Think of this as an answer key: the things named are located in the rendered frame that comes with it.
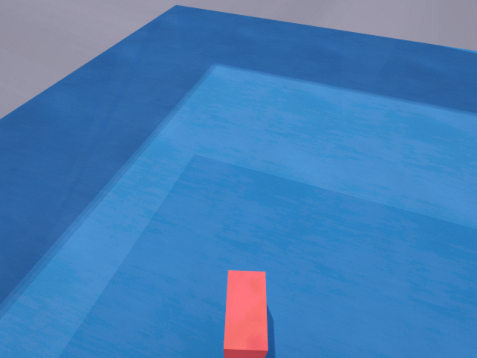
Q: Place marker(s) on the carton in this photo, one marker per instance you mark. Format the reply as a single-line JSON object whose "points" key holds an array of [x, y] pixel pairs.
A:
{"points": [[246, 330]]}

